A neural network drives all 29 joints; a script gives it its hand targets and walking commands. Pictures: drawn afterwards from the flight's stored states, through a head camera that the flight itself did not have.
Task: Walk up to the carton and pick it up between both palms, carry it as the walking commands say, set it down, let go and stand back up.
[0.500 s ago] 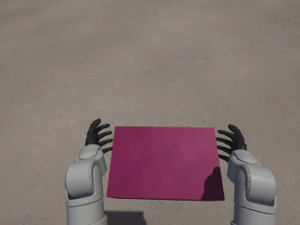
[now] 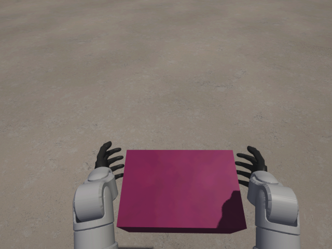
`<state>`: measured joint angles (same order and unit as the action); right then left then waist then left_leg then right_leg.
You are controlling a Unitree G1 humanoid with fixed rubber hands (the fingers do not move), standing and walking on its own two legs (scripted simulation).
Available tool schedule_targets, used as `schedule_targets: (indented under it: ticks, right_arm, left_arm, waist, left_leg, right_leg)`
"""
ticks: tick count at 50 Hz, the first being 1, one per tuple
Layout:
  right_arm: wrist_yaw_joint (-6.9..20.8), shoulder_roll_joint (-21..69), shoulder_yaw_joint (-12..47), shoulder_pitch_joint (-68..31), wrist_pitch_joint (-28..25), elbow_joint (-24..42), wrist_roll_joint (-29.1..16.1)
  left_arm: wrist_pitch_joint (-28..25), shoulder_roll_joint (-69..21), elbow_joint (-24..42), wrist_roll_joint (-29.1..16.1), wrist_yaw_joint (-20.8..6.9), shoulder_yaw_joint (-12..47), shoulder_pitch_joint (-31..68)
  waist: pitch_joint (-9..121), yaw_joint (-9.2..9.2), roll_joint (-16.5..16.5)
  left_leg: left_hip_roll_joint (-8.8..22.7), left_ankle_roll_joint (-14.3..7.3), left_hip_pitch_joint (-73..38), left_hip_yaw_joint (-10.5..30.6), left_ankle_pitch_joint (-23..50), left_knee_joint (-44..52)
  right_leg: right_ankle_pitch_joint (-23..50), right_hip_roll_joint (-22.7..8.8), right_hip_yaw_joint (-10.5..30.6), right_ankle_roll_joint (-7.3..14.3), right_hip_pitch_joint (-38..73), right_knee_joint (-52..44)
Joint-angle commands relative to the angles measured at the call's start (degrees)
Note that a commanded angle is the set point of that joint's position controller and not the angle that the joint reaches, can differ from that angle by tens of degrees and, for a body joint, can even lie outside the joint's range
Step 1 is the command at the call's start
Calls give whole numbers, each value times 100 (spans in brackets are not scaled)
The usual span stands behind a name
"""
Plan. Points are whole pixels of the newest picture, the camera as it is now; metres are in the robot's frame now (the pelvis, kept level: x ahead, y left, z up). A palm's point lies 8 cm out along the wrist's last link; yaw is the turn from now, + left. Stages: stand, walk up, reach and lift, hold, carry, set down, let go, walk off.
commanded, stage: carry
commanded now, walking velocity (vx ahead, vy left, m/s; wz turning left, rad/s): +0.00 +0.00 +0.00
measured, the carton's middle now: (179, 192) +0.28 +0.00 -0.01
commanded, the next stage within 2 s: none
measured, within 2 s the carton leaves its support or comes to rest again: neither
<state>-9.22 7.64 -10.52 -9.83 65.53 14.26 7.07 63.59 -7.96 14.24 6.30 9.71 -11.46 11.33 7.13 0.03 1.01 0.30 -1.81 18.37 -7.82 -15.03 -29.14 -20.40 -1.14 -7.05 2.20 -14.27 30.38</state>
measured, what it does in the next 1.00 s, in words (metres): stands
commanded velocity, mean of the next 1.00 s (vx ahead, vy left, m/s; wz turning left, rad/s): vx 0.00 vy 0.00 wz -0.02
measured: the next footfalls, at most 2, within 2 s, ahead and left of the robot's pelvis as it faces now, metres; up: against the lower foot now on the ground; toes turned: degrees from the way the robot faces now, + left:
left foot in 1.86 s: -0.06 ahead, +0.11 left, +0.00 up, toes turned -16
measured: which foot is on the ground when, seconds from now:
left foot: down 0.00-1.00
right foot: down 0.00-1.00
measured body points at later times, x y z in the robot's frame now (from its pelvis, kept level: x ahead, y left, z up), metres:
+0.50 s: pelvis +0.00 -0.03 +0.00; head -0.02 -0.02 +0.45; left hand +0.28 +0.16 +0.07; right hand +0.28 -0.19 +0.07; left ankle +0.00 +0.10 -0.73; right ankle -0.05 -0.08 -0.73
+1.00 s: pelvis -0.03 -0.02 +0.00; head -0.06 -0.02 +0.45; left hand +0.25 +0.16 +0.08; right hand +0.26 -0.19 +0.07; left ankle +0.00 +0.10 -0.73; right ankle -0.05 -0.08 -0.73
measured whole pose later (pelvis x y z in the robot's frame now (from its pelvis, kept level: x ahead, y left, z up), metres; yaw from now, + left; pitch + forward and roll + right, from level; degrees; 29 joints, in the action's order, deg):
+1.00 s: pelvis -0.03 -0.02 +0.00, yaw +1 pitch +2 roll +1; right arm -7.5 6.7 -11.4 -10.9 60.4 6.2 8.6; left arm 58.8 -8.1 6.6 8.6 8.7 -11.8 12.5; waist 6.7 1.1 0.9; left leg 2.5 0.0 18.1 -6.1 -11.3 -27.7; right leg -17.2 0.7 -10.0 4.5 -13.0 27.9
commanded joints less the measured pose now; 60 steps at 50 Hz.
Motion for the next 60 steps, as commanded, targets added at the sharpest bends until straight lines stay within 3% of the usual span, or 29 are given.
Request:
schedule_targets:
  ticks: [1,4,13,36,49,50,51,56,60]
  right_arm:
    - [2226,4867,4189,-2967,35,-73,-2395]
    - [2237,4865,4010,-3108,-110,-407,-2259]
    - [2205,4960,4008,-3315,-306,-394,-2329]
    - [2180,4726,3871,-3176,-475,-424,-2203]
    - [2187,4697,3744,-3235,-615,-589,-2115]
    - [2174,4876,4189,-3453,-507,180,-2467]
    - [2139,4979,4381,-3496,-335,508,-2631]
    - [2085,4826,4179,-2925,138,136,-2360]
    - [2155,4986,4205,-3193,187,236,-2444]
  left_arm:
    - [332,-5349,-467,-2367,-2341,4245,2319]
    - [192,-5298,-804,-2218,-2362,4048,2456]
    - [-6,-5295,-784,-2199,-2343,4015,2619]
    - [-187,-5078,-873,-2112,-2312,3964,2569]
    - [-323,-5026,-1054,-1976,-2302,3825,2618]
    - [-212,-5187,-262,-2353,-2295,4279,2839]
    - [-30,-5245,113,-2561,-2282,4488,2903]
    - [471,-5041,-185,-2511,-2353,4314,2394]
    - [554,-5246,-117,-2614,-2377,4382,2666]
  waist:
    - [1439,18,136]
    - [1327,19,193]
    - [1327,54,168]
    - [1020,98,-24]
    - [969,114,-40]
    - [948,116,-54]
    - [978,114,-76]
    - [1071,118,366]
    - [946,112,509]
  left_leg:
    - [738,142,-625,472,2147,-68]
    - [700,171,-515,435,1937,-77]
    - [663,135,-497,447,1866,-104]
    - [757,76,-603,628,1347,316]
    - [755,59,-565,690,1086,388]
    - [761,66,-582,676,1082,327]
    - [767,72,-557,651,1101,184]
    - [723,268,-55,297,964,-663]
    - [681,457,103,157,330,-857]
  right_leg:
    - [3723,-972,612,-72,679,-256]
    - [4075,-989,600,-69,741,-256]
    - [4042,-957,583,6,857,-290]
    - [1949,-784,515,78,393,-734]
    - [1531,-771,496,103,279,-850]
    - [1586,-773,525,112,186,-777]
    - [1694,-806,585,124,96,-661]
    - [2725,-1212,1285,304,16,-287]
    - [2694,-1358,1727,414,-377,-205]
